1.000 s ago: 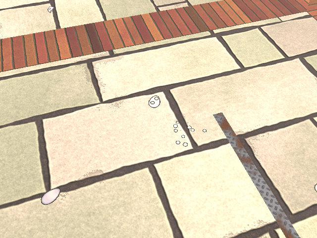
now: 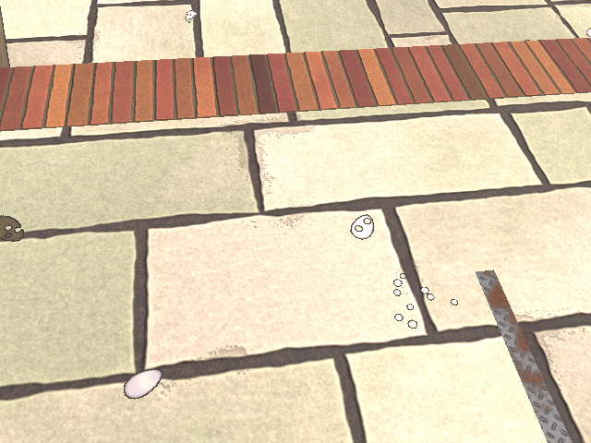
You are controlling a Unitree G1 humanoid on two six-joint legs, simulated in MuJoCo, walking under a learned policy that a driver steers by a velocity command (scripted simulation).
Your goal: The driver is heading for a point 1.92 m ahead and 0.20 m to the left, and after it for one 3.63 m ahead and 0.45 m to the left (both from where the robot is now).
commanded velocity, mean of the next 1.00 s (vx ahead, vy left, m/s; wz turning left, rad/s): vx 0.02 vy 0.00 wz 0.23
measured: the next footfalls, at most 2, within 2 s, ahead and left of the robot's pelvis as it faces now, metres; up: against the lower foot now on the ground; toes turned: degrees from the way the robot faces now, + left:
right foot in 0.42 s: +0.18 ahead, -0.10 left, +0.00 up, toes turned +6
left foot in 0.74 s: +0.08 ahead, +0.13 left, +0.00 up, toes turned +14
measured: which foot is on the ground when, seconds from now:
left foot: down 0.00-0.42, up 0.44-0.72, down 0.74-1.00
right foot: up 0.00-0.40, down 0.42-1.00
